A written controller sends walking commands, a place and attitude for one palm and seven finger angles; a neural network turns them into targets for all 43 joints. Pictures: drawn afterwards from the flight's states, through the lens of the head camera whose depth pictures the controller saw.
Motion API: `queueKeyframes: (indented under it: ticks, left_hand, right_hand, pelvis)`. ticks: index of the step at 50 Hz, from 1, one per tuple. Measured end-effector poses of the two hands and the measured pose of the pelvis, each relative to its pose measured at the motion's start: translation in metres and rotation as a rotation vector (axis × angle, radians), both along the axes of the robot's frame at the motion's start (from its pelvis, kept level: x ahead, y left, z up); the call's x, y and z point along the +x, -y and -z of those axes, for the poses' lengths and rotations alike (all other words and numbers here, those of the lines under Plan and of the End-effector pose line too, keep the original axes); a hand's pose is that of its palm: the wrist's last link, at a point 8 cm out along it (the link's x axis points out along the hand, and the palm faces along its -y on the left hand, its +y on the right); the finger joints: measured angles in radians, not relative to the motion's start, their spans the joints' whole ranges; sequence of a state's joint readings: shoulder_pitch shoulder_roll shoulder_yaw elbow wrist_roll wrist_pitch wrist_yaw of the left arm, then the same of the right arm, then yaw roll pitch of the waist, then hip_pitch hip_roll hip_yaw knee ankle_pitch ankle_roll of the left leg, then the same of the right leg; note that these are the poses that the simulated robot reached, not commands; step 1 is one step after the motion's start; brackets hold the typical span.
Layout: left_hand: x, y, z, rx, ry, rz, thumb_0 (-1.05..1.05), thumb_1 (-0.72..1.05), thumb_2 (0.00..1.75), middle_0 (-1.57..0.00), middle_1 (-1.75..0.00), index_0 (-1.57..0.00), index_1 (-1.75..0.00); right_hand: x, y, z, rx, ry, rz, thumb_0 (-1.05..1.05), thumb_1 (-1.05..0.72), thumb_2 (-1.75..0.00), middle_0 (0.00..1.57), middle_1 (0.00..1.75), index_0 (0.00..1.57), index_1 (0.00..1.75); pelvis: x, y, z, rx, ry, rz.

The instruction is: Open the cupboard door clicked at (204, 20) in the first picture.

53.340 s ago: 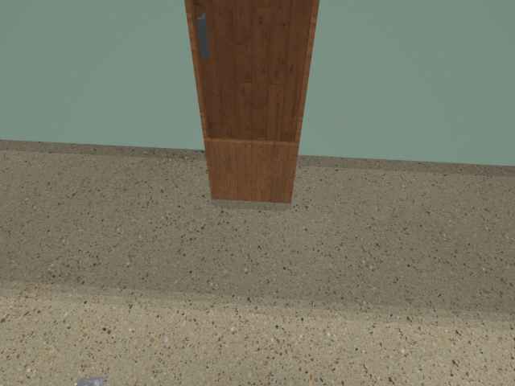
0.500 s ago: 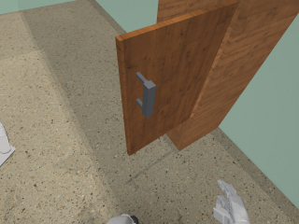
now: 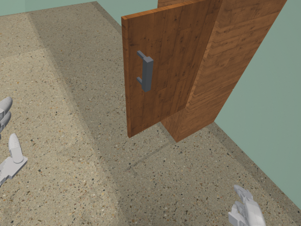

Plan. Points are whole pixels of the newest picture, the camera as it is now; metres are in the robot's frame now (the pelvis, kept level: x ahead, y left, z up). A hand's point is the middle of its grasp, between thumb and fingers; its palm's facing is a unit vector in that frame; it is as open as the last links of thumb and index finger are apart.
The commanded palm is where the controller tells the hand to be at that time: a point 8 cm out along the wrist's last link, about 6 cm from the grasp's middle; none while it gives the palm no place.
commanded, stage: stop stepping back and stand still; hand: left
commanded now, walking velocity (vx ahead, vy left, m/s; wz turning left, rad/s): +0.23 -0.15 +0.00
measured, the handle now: (143, 71) +0.55 +0.04 +0.09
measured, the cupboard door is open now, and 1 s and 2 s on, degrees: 93 93 93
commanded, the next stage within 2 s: let the arm hang, fingers relaxed in 0.54 s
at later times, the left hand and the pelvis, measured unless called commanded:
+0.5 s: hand (2, 200) +0.15 +0.24 +0.15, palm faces +0.35 -0.83 -0.42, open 7.4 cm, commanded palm +0.09 +0.30 +0.18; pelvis -0.06 +0.00 -0.01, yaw -2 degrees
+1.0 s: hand out of the picture +0.04 +0.14 -0.16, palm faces +0.09 -0.99 -0.13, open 6.7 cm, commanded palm none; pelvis -0.05 -0.02 +0.00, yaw +2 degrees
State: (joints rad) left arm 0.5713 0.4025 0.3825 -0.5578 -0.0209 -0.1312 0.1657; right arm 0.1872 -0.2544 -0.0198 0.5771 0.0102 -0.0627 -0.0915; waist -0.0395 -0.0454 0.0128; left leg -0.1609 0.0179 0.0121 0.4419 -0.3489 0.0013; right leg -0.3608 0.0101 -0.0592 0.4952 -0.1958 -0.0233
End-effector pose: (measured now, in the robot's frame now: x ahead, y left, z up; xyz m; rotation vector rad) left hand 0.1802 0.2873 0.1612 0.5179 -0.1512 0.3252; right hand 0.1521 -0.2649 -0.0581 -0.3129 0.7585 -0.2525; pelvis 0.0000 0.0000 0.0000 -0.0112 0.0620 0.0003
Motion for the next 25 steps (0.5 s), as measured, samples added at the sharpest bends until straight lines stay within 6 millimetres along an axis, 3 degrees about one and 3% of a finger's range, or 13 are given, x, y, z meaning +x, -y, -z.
queueKeyframes:
  ticks: [6,11,15,19,22,25]
  left_hand:
    - [-0.042,-0.012,-0.031,0.104,0.107,0.036,0.01,0.88,0.9,-0.22,-0.3,-0.22,-0.3]
    - [-0.06,-0.02,-0.042,0.096,0.188,-0.041,0.01,0.89,0.9,-0.22,-0.3,-0.22,-0.3]
    - [-0.062,-0.016,-0.022,0.037,0.139,-0.078,0.01,0.89,0.9,-0.21,-0.3,-0.21,-0.3]
    - [-0.064,-0.004,-0.002,-0.038,0.073,-0.036,0.01,0.89,0.9,-0.21,-0.3,-0.21,-0.3]
    - [-0.068,0.002,0.001,-0.044,0.069,0.009,0.01,0.89,0.9,-0.21,-0.3,-0.21,-0.3]
    - [-0.07,0.003,-0.008,0.003,0.116,0.046,0.01,0.89,0.9,-0.22,-0.3,-0.22,-0.3]
  right_hand:
    - [-0.034,-0.036,-0.002,0.079,0.052,-0.039,0.01,-0.91,-0.9,0.2,0.3,0.2,0.3]
    - [-0.054,-0.055,0.015,0.159,0.04,-0.075,0.01,-0.9,-0.9,0.21,0.3,0.2,0.3]
    - [-0.066,-0.05,0.032,0.179,0.003,-0.074,0.01,-0.9,-0.9,0.21,0.3,0.2,0.3]
    - [-0.079,-0.035,0.031,0.141,-0.043,-0.048,0.01,-0.9,-0.9,0.21,0.3,0.2,0.3]
    - [-0.085,-0.023,0.02,0.083,-0.04,-0.026,0.01,-0.9,-0.9,0.21,0.3,0.2,0.3]
    - [-0.087,-0.013,0.014,0.026,-0.003,-0.007,0.01,-0.9,-0.9,0.21,0.3,0.2,0.3]
  pelvis:
    - [-0.021,-0.005,-0.002,0.025,0.071,0.027]
    - [-0.033,-0.002,-0.001,0.011,0.087,0.023]
    - [-0.046,0.002,0.005,-0.004,0.091,0.024]
    - [-0.056,0.003,0.003,0.001,0.088,0.027]
    - [-0.057,0.002,0.003,0.008,0.085,0.028]
    - [-0.058,-0.001,0.008,0.009,0.094,0.03]
